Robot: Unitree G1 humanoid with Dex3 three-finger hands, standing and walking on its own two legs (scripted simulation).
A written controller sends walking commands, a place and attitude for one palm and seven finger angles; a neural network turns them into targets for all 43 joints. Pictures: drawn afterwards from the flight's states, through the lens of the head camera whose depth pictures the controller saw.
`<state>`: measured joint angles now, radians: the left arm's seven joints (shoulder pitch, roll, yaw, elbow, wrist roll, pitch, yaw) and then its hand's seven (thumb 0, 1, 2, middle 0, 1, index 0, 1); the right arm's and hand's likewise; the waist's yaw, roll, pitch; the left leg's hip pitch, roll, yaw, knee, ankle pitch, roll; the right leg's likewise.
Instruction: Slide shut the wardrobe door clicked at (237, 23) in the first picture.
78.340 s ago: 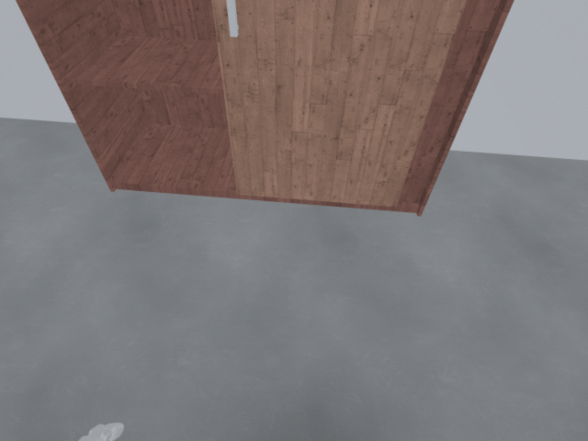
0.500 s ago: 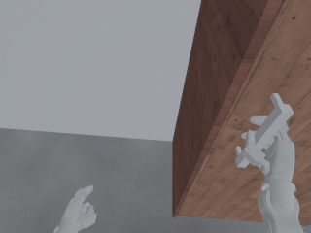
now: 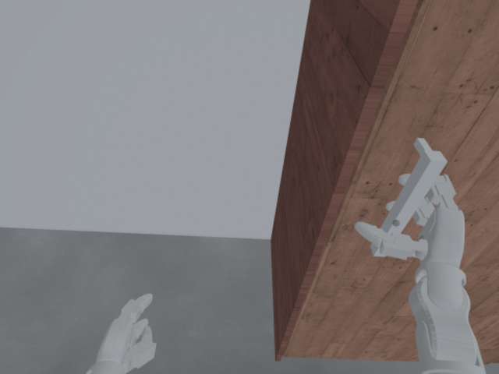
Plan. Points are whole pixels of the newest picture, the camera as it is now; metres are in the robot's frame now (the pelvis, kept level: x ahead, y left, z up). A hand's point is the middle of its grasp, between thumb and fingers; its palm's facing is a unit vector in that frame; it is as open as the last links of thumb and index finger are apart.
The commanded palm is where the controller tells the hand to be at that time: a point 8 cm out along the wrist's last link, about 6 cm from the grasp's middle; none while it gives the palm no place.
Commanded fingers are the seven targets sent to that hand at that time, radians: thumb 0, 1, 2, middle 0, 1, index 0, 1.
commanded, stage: loosen the grip on the handle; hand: right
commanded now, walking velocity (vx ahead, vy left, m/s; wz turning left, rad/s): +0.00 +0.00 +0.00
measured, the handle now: (397, 202) +0.35 -0.22 +0.14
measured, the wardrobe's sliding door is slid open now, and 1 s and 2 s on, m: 0.00 0.00 0.00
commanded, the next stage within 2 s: slip the hand off the handle in 0.28 s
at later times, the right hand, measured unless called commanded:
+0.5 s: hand (398, 227) +0.30 -0.20 +0.14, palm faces +0.28 +0.95 -0.16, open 14.7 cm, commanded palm +0.26 -0.25 +0.15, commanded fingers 0.00 0.55 -0.20 0.25 1.15 0.25 1.15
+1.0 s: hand (454, 241) +0.28 -0.27 +0.14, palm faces +0.34 +0.92 -0.18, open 14.7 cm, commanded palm +0.23 -0.31 +0.15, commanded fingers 0.00 0.55 -0.20 0.25 1.15 0.25 1.15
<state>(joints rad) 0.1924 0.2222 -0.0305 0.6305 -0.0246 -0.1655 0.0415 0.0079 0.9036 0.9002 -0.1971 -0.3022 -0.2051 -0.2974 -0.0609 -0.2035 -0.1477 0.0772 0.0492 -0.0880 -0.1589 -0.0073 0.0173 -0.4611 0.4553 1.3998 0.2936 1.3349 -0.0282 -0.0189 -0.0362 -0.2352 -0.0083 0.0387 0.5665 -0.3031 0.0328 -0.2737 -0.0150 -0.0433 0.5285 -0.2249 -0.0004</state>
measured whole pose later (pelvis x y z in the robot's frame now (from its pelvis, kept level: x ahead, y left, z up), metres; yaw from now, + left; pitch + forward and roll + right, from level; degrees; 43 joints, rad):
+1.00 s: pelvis +0.01 -0.01 -0.01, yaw -1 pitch +1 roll +0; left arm 0.22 0.24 -0.03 0.66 -0.04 -0.15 0.09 0.01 0.90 0.90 -0.20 -0.30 -0.21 -0.30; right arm 0.07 -0.33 -0.33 0.02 0.18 -0.14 0.05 -0.02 0.56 -0.20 0.25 1.16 0.25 1.15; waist -0.05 -0.03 -0.06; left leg -0.28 -0.01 0.05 0.61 -0.34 0.03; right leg -0.35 -0.02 -0.03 0.62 -0.29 -0.01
